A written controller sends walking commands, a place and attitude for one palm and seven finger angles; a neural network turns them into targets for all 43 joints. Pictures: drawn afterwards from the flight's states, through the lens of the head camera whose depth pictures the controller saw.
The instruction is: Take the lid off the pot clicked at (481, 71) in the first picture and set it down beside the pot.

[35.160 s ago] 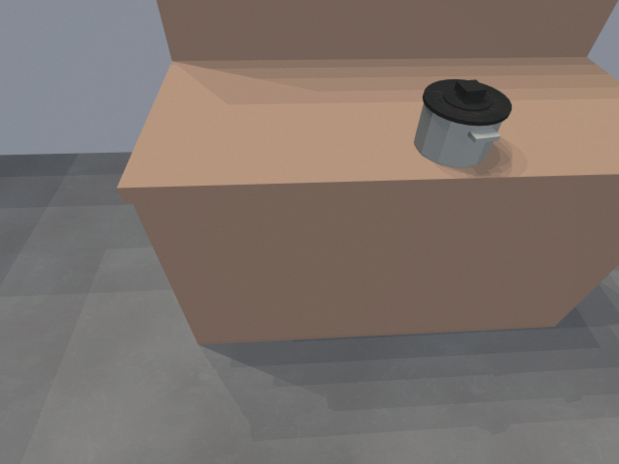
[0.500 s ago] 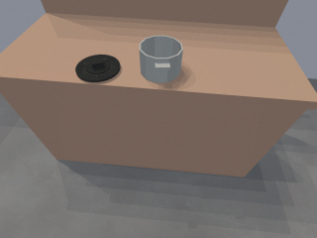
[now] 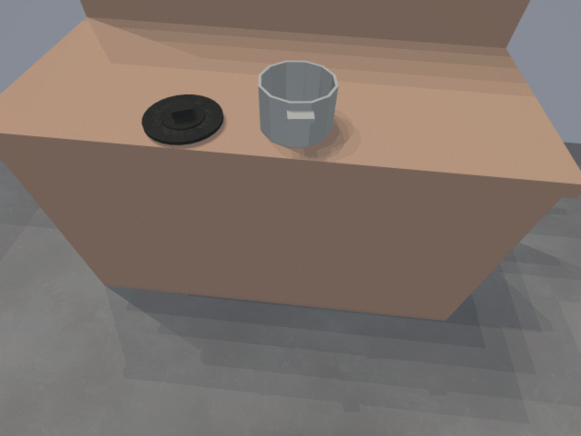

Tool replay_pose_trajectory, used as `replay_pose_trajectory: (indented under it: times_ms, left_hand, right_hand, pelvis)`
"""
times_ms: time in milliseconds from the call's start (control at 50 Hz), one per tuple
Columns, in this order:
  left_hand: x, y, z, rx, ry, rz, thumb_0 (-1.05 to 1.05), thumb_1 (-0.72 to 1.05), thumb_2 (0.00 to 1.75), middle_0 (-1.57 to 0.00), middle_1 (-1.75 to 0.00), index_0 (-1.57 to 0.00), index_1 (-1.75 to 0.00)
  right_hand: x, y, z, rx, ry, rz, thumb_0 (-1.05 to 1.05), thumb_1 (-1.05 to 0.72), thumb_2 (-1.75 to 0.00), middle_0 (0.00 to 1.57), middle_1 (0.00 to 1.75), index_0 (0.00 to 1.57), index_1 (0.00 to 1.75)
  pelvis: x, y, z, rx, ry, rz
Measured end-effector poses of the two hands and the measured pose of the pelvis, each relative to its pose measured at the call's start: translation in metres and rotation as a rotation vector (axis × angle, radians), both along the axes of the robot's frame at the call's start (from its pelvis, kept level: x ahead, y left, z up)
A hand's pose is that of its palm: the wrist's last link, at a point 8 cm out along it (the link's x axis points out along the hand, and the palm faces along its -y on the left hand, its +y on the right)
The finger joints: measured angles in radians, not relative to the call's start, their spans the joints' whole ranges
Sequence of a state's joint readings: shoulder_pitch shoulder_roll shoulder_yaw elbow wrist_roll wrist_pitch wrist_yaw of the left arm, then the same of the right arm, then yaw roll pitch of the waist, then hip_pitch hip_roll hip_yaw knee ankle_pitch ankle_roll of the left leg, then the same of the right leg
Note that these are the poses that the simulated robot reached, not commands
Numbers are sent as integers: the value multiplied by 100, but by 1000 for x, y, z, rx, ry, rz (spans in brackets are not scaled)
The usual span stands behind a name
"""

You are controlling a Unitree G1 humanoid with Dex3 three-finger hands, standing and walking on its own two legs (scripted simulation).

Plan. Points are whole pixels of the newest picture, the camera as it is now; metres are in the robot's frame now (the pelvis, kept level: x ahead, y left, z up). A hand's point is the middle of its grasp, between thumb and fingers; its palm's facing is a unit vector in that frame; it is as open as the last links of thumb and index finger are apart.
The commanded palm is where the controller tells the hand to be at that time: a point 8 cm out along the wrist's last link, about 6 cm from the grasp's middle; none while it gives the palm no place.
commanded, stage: look to check the result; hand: left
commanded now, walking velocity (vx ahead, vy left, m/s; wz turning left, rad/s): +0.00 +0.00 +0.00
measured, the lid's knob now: (181, 108) +0.73 +0.27 +0.02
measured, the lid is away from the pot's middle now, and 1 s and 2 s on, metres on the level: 0.25 0.25 0.25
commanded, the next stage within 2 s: stand and wait in 0.06 s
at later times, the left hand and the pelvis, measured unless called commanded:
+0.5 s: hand out of the picture -0.01 +0.17 -0.18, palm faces +0.04 -0.98 -0.19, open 7.3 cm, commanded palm none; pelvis -0.01 +0.00 +0.00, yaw +0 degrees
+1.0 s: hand out of the picture -0.02 +0.16 -0.18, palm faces +0.05 -0.98 -0.18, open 7.3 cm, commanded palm none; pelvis -0.02 +0.00 +0.00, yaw +1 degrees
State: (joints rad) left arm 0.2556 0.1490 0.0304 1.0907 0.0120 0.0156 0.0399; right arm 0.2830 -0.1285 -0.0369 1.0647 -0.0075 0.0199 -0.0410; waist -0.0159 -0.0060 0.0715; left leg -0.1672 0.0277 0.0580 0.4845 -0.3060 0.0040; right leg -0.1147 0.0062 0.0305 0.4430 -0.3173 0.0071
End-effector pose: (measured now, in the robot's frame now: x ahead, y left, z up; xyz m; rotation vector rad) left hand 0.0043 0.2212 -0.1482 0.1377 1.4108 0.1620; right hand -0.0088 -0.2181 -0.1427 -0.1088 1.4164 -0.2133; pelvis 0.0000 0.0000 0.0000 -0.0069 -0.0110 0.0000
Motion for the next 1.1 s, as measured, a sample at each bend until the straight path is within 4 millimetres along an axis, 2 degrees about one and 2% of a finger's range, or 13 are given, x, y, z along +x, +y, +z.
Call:
replay_pose_trajectory:
  times_ms: [180,500,1100]
  left_hand:
    - [-13,-3,0,-9,20,8,1,91,90,-20,-30,-20,-30]
    - [-17,-3,1,-1,11,10,1,92,90,-20,-30,-20,-30]
    - [-30,-7,1,-13,27,26,1,92,90,-20,-30,-20,-30]
  right_hand:
    - [-11,6,0,10,18,-2,1,-92,-90,20,30,20,29]
    - [-22,9,-2,24,26,-6,1,-92,-90,20,30,20,29]
    - [-25,10,-1,22,28,1,1,-92,-90,20,30,20,29]
  pelvis:
    - [-5,1,1,1,-1,2]
    - [-12,1,1,2,-3,4]
    - [-16,1,2,1,-4,10]
